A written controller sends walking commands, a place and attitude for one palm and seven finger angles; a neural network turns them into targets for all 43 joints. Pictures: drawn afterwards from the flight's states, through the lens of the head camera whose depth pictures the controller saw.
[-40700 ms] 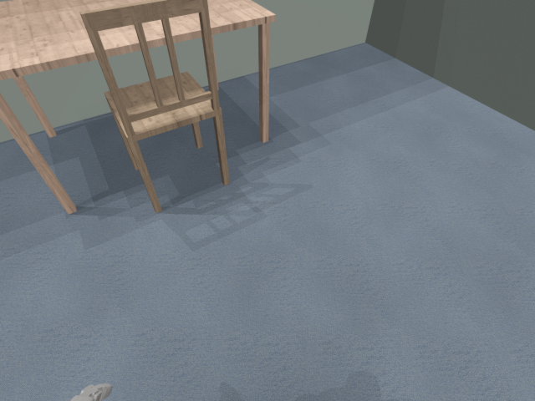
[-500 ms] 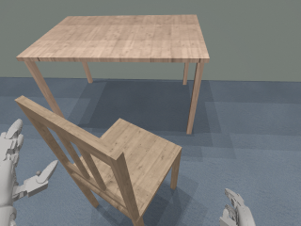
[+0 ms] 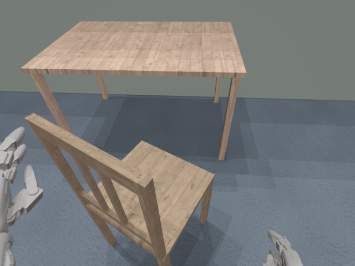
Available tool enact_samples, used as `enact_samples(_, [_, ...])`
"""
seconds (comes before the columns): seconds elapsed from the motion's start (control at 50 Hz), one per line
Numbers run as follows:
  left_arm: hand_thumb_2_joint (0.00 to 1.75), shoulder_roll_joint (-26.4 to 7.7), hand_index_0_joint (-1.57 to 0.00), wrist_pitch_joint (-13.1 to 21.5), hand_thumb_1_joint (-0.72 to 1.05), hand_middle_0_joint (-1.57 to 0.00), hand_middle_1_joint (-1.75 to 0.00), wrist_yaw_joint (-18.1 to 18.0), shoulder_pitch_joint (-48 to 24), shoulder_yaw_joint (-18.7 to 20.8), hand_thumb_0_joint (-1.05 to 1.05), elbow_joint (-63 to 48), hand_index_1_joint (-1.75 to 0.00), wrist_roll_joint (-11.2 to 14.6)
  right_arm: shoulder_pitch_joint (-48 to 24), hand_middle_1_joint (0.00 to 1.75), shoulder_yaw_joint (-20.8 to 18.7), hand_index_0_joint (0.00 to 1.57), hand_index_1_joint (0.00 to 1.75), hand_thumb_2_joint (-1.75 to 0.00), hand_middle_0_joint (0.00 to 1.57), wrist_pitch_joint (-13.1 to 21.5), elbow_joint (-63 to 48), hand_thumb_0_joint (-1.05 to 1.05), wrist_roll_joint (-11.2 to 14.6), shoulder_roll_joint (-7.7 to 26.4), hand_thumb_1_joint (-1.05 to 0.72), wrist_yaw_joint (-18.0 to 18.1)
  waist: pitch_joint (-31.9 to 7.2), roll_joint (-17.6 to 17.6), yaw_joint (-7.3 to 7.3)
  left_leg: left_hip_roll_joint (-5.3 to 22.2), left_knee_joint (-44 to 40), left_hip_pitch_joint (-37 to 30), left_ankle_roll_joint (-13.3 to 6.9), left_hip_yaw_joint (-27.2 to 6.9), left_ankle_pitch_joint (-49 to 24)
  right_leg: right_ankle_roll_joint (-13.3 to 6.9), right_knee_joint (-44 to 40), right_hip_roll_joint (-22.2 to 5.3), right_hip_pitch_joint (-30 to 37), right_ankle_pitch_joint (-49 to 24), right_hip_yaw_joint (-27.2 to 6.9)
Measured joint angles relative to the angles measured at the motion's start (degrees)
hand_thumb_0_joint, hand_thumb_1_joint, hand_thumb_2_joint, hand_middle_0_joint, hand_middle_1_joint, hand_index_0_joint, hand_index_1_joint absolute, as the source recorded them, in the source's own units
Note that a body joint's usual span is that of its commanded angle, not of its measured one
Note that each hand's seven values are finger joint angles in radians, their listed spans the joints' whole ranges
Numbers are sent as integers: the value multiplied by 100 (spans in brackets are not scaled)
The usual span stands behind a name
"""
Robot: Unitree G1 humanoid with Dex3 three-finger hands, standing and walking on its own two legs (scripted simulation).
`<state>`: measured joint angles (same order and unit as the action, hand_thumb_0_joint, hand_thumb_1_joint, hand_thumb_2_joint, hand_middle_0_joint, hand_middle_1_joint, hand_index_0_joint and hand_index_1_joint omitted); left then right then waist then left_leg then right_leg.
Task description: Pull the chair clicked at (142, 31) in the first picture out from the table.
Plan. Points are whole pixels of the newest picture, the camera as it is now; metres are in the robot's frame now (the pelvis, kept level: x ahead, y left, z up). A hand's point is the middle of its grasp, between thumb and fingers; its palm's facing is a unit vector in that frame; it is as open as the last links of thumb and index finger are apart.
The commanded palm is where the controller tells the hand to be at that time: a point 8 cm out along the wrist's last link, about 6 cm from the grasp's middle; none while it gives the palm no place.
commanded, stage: step back with the hand held close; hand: left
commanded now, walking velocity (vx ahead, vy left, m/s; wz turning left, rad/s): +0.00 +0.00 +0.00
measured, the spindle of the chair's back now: (92, 184) +0.35 +0.30 -0.08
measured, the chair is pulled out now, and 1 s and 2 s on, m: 0.53 0.53 0.53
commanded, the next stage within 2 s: stop stepping back and stand still in 1.80 s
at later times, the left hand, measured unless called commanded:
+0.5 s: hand (30, 204) +0.17 +0.27 +0.15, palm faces +0.35 -0.76 -0.54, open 7.4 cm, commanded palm +0.11 +0.31 +0.17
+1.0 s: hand (15, 224) +0.13 +0.27 +0.16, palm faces +0.43 -0.74 -0.51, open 7.4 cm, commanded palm +0.07 +0.30 +0.17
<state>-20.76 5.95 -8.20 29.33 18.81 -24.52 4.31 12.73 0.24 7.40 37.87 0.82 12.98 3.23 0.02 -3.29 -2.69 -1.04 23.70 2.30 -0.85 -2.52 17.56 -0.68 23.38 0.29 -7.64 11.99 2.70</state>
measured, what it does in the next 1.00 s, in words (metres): shifts its weight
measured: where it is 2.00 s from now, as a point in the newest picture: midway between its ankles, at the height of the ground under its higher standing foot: outside the picture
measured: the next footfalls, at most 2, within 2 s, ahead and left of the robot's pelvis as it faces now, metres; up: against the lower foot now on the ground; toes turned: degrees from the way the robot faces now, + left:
right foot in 1.46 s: -0.17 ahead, -0.14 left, +0.00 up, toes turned +2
right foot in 1.96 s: -0.13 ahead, -0.20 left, +0.00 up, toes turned +0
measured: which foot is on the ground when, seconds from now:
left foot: down 0.00-1.00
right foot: down 0.00-1.00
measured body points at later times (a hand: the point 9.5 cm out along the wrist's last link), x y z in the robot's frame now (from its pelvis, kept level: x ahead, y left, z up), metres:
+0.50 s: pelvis -0.03 +0.01 +0.00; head +0.00 +0.00 +0.45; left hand +0.14 +0.31 +0.18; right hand +0.14 -0.23 -0.09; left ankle -0.05 +0.11 -0.74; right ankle +0.01 -0.11 -0.74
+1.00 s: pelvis -0.07 +0.00 -0.01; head -0.05 +0.01 +0.43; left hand +0.10 +0.30 +0.19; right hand +0.09 -0.24 -0.09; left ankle -0.05 +0.11 -0.74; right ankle +0.01 -0.11 -0.74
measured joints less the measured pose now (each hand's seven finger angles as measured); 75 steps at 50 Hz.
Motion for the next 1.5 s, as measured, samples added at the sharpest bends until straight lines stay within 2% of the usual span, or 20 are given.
enact_samples(0.18, [89, 27, -20, 185, 89, -21, -30, 61, -315, 240, 1, 307, -30, -11, -146, 30, 47, 20, 30, -90, 20, -104, -106, 1, 20, -58, -91, -54, 95, -28, 10, -8, 32, 125, -22, 37, -77, 13, -30, -4, -105, -115, -34])
enact_samples(0.3, [89, -29, -20, 419, 89, -21, -30, 101, -24, 292, 1, 39, -30, -149, -231, 30, 57, 20, 30, -90, 20, -322, -321, 1, -45, 17, -90, -85, 220, 50, 96, -25, 86, 524, -42, 84, -163, 36, -63, -18, -478, -274, -78])
enact_samples(0.44, [89, -302, -21, 422, 89, -21, -30, 118, 401, 332, 1, -289, -31, -171, -253, 30, -91, 20, 30, -90, 20, -563, -411, 1, -26, 73, -90, -16, 264, 114, 174, -92, 240, 868, -69, 86, -192, 75, 82, -86, -809, -298, -80])
enact_samples(0.58, [89, -443, -21, 381, 89, -21, -30, 27, 422, 521, 1, -401, -31, -150, -285, 30, -117, 20, 30, -90, 20, -672, -461, 1, -8, 11, -91, 45, 202, 238, 159, -127, 440, 1066, -77, 111, -188, 82, 313, -121, -1027, -284, -102])
enact_samples(0.8, [89, -255, -21, 375, 89, -21, -30, -85, 265, 397, 1, -491, -31, -281, -217, 30, -26, 20, 30, -90, 20, -590, -565, 1, -39, -39, -90, 5, 114, 377, 156, -41, 875, 1545, -50, 59, -173, 25, 413, -35, -1341, -439, -32])
enact_samples(0.98, [89, -470, -21, 566, 89, -21, -30, -165, 300, 679, 1, -670, -31, -371, 15, 30, -15, 20, 30, -90, 20, -431, -508, 1, -68, -58, -90, 5, 142, 478, 216, -29, 1074, 1739, -25, 35, -150, 9, 610, -16, -1533, -423, -25])
enact_samples(1.08, [89, -455, -21, 607, 89, -21, -30, -155, 191, 730, 1, -651, -31, -349, -20, 30, -53, 20, 30, -90, 20, -391, -402, 1, -97, -99, -90, -18, 161, 438, 221, 10, 1236, 1816, 26, 46, -78, -41, 797, 24, -1633, -345, -32])
enact_samples(1.2, [89, -368, -21, 665, 89, -21, -30, -200, 192, 478, 1, -699, -31, -283, -146, 30, -179, 20, 30, -90, 20, -489, -267, 1, -117, -83, -90, -106, 111, 418, 369, 16, 1290, 2034, -20, -19, 81, -76, 542, 14, -1686, -532, 59])
enact_samples(1.26, [89, -471, -21, 674, 89, -21, -30, -242, 369, 473, 1, -738, -31, -277, -169, 30, -196, 20, 30, -90, 20, -576, -232, 1, -113, -78, -90, -85, 102, 513, 441, 22, 1021, 2005, -17, 35, -419, -31, 430, -33, -1689, -626, 73])
enact_samples(1.3, [89, -580, -21, 687, 89, -21, -30, -237, 492, 578, 1, -747, -31, -326, -150, 30, -185, 20, 30, -90, 20, -559, -243, 1, -105, -117, -90, -33, 108, 581, 455, 18, 987, 2007, -4, 44, -467, 60, 681, 11, -1774, -424, -37])
enact_samples(1.34, [89, -689, -21, 678, 89, -21, -30, -196, 503, 682, 1, -708, -31, -395, -52, 30, -197, 20, 30, -90, 20, -474, -258, 1, -129, -179, -91, 30, 44, 537, 481, 51, 999, 2069, 12, -79, -414, 105, 1338, 158, -1759, -83, -170])
enact_samples(1.4, [89, -742, -21, 728, 89, -21, -30, -171, 462, 856, 2, -734, -31, -383, 93, 30, -183, 20, 30, -90, 20, -290, -195, 1, -189, -280, -91, 38, -187, 489, 399, 119, 951, 2248, 59, -238, -457, 83, 1779, 309, -1337, 421, -292])
enact_samples(1.46, [89, -653, -21, 881, 89, -21, -30, -202, 463, 1007, 2, -809, -31, -274, -18, 30, -109, 20, 30, -90, 20, -91, -63, 1, -251, -396, -90, -23, -322, 642, 198, 157, 785, 2415, 127, -111, -584, 39, 1282, 213, -724, 811, -396])
enact_samples(1.5, [89, -521, -21, 956, 89, -21, -30, -193, 332, 958, 1, -793, -31, -230, -283, 30, -45, 20, 30, -90, 20, 20, 7, 1, -306, -431, -90, -79, -203, 699, 71, 215, 643, 2490, 185, 19, -732, 28, 708, 171, -459, 1000, -472])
